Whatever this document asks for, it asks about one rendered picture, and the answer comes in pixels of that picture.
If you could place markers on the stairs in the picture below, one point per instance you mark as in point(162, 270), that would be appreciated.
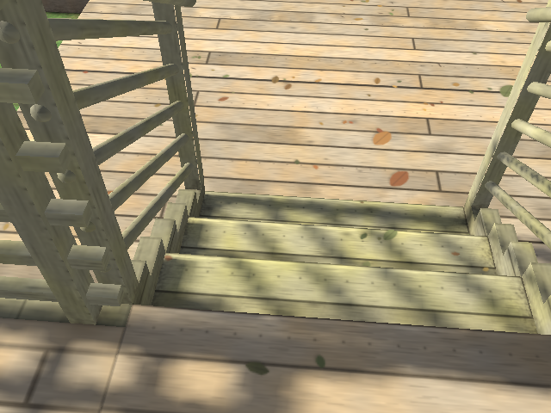
point(359, 260)

